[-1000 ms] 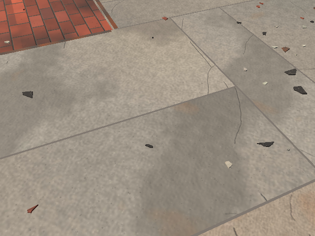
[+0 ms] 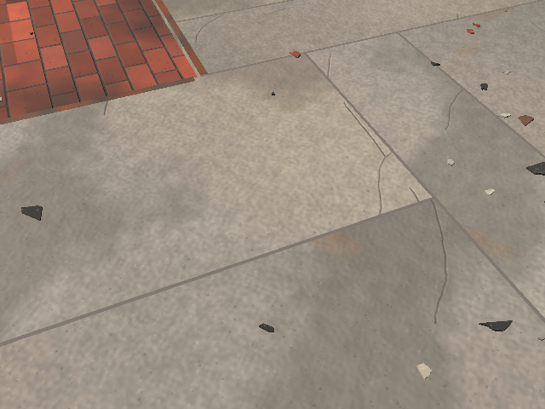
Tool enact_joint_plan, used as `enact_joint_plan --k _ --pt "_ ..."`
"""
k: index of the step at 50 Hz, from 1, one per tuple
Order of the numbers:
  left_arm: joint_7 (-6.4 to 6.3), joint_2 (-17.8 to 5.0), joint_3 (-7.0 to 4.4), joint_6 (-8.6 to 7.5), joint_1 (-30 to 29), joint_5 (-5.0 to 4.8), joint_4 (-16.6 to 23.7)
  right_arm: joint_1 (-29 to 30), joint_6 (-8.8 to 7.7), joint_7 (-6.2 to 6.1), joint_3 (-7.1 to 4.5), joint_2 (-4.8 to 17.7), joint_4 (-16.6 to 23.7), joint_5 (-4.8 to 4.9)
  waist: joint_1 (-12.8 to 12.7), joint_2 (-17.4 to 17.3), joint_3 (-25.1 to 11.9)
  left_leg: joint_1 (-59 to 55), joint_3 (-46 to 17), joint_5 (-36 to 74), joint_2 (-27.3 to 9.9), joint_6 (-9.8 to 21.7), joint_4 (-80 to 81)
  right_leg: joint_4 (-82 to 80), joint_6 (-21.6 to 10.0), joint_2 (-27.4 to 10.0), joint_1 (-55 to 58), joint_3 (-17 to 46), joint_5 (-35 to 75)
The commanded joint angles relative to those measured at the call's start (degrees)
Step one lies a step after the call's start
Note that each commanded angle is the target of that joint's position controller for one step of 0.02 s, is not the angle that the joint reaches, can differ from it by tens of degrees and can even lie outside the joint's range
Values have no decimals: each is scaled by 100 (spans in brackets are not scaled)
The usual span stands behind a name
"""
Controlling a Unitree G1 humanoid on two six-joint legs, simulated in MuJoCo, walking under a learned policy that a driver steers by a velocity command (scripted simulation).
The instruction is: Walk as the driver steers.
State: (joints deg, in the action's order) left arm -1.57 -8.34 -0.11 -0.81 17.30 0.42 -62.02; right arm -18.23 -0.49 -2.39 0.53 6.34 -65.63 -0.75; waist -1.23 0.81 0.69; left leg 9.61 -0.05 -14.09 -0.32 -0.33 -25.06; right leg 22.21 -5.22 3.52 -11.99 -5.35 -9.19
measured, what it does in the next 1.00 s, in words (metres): walks ahead, turning right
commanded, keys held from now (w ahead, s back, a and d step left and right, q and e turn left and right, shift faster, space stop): no key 0.12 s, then e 0.26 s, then w+e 0.62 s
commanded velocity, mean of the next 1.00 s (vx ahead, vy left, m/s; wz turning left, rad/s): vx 0.21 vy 0.00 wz -0.39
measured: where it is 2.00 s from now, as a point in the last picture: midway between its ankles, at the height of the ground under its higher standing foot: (434, 369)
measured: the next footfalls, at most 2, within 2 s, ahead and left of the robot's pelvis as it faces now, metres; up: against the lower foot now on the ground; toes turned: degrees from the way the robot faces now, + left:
left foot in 1.06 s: +0.45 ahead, -0.09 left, +0.00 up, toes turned -31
right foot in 1.56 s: +0.51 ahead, -0.42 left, +0.00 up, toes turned -41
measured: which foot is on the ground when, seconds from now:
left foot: down 0.00-0.56, up 0.58-1.00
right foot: down 0.00-1.00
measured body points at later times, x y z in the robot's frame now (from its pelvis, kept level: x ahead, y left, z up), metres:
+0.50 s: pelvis +0.02 +0.00 -0.02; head +0.03 -0.03 +0.43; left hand +0.12 +0.24 -0.15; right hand +0.00 -0.25 -0.18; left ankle -0.01 +0.12 -0.74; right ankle +0.01 -0.08 -0.72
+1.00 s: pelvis +0.20 -0.09 -0.01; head +0.24 -0.12 +0.44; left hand +0.24 +0.18 -0.13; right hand +0.33 -0.39 -0.10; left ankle +0.40 -0.05 -0.71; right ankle +0.02 -0.10 -0.74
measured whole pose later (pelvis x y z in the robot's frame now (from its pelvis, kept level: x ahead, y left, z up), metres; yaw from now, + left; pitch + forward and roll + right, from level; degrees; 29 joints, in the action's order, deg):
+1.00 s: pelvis +0.20 -0.09 -0.01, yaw -28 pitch +3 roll +1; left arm -0.7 -12.0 -3.8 -3.6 29.4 0.7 -53.6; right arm 2.7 -2.1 2.2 -2.1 12.8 -43.2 -1.4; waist -5.7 -1.4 1.9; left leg 35.7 0.8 -3.7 -0.6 -0.1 -36.0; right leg 13.9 -6.1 5.7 5.3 11.9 -20.9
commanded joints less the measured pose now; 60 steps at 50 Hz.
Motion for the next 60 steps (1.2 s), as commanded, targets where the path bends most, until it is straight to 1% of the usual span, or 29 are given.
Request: enact_joint_plan --k 1,7,14,16,18,20,21,23,26,27,28,29,30,31,32,33,35,37,43,48,50,52,53,54,55,56,57,58,60 --pt "-10 -378 -63 -45 472 18 -11 -357 -99 -32 -44 395 33 36 -43 -321 354 414 -570 279 -494 263 732 -483 86 -838 284 964 -67" --pt "-35 -279 -31 -56 439 1 -107 -479 -99 -44 -58 427 0 16 9 -152 370 179 -491 529 -503 304 698 -422 99 -838 204 957 202" --pt "-29 -533 -191 -6 -26 21 472 -447 -11 -218 -346 832 365 -4 127 -187 151 -26 -255 549 -601 522 26 628 -147 -661 -769 1153 534" --pt "-37 -489 -219 37 -34 52 620 -528 59 -252 -444 924 451 -34 159 -325 115 -47 -409 628 -860 696 -14 1115 -141 -522 -1144 1117 396" --pt "-38 -427 -248 90 17 97 727 -497 114 -288 -543 1067 557 -72 151 -616 71 -8 -719 1084 -1439 1035 75 1915 -59 -287 -1385 781 -53" --pt "-17 -424 -307 145 101 149 805 -173 85 -288 -570 1099 775 -88 114 -914 -4 249 -1172 1145 -2212 1514 304 2977 -78 -270 -1517 469 -1993" --pt "24 -442 -329 170 -147 156 937 -203 26 -251 -590 1154 838 -129 222 -751 153 277 -1379 340 -2417 1646 574 3373 -93 -431 -1788 438 -2505" --pt "166 -445 -344 180 -693 151 1264 -105 -71 -187 -643 1327 908 -185 257 -521 592 314 -1428 -1522 -2337 1428 1048 3128 -94 -746 -2086 525 -2282" --pt "305 -466 -402 103 -290 64 1254 345 -131 -21 -708 1479 1046 -158 -28 -598 619 750 -425 -1654 -1794 933 839 1995 -110 -421 -853 -11 -1769" --pt "314 -409 -427 67 290 37 1054 541 -135 57 -723 1489 1097 -146 -311 -420 506 1221 100 -1624 -1522 772 327 1409 -121 -97 140 -348 -1370" --pt "299 -566 -535 1 998 61 777 505 -156 134 -699 1393 1128 -202 -551 168 313 1694 675 -1225 -1111 608 -989 874 -207 132 1128 -83 -1486" --pt "222 -1268 -711 -94 1543 140 750 741 -213 235 -561 933 1499 -150 -724 2021 187 3022 1442 -1517 -313 183 -3339 -674 -817 -1526 1694 3086 -3058" --pt "187 -1400 -655 -96 1525 92 809 1210 -289 300 -532 938 1863 -196 -620 1836 303 3984 348 -2039 179 137 -4194 -1702 -1439 -2292 1528 5293 -2841" --pt "145 -1305 -608 -92 1121 111 917 1315 -338 359 -521 1036 1891 -165 -342 747 677 4075 -5 -1650 -216 188 -4495 -1448 -1480 -2364 1186 4811 -2469" --pt "123 -1244 -592 -122 790 99 1053 1292 -404 400 -519 1103 1823 -68 -172 125 676 3850 -95 -930 -406 218 -4293 -1206 -1287 -2118 963 4037 -1825" --pt "107 -1285 -602 -159 526 70 1172 1177 -449 400 -516 1102 1749 -65 -26 -63 586 3545 -114 -492 -473 219 -3917 -1182 -1071 -1807 915 3416 -1004" --pt "101 -1049 -534 -256 488 -6 1192 982 -374 419 -526 1133 1657 -184 73 157 299 3113 -34 11 -427 135 -3497 -1183 -853 -1404 1074 2655 381" --pt "118 -973 -513 -325 846 -47 1075 1056 -261 418 -517 1084 1732 -171 61 179 144 3186 59 204 -313 49 -3334 -1092 -836 -1281 1370 2353 1308" --pt "101 -1066 -522 -329 1362 -9 1023 2345 -193 444 -402 974 2374 -137 -268 341 360 3493 192 890 -141 -162 -2171 -1074 -823 -1136 1320 2288 1681" --pt "58 -1243 -560 -338 1409 31 1070 2909 -250 463 -346 1061 2815 -46 -382 491 450 2885 173 1137 24 7 -1139 -823 -706 -1212 1345 2512 2462" --pt "40 -1356 -585 -347 1082 31 1168 2421 -293 414 -382 1193 2775 -23 -88 525 312 1897 143 995 153 174 -720 -532 -483 -1172 1139 2492 3063" --pt "102 -1519 -627 -376 822 37 1246 1051 -357 274 -523 1503 2406 1 484 372 -412 39 257 736 416 371 -377 925 -210 -830 887 2266 4265" --pt "152 -1415 -612 -410 739 2 1326 196 -420 176 -601 1716 2269 -83 864 183 -972 -1302 -223 511 -143 527 -290 2208 -118 -501 170 2157 3358" --pt "174 -772 -465 -428 1014 -132 1553 -465 -427 84 -689 2201 2321 -284 853 -843 -1897 -2706 -2210 -809 -1839 859 -84 4028 -11 40 -1019 1685 325" --pt "152 -919 -483 -381 1382 -157 1680 -87 -362 138 -715 2298 2349 -264 394 -1837 -2129 -2671 -4674 -1195 -2598 1354 915 5115 -4 410 -2042 1334 -2123" --pt "125 -1168 -514 -287 1173 17 1545 426 -322 167 -629 1781 2458 -190 203 -941 -1179 -1745 -4166 -1861 -2431 1355 1027 5480 -30 -90 -2374 1293 -1616" --pt "195 -1121 -490 -263 768 99 1537 713 -337 190 -513 1313 2476 -136 222 -281 -496 -914 -3175 -1590 -2084 1289 1119 5240 -12 -300 -2309 1189 -1133" --pt "248 -969 -466 -247 610 119 1559 737 -370 208 -458 1157 2391 -149 146 -186 -174 -374 -2432 -904 -1781 1172 1263 4931 -2 -443 -2148 1164 -961" --pt "337 -868 -444 -148 555 211 1585 518 -475 225 -428 1123 2175 -129 19 -483 -4 130 -1550 183 -1445 1104 1415 4630 47 -551 -1878 1127 -922"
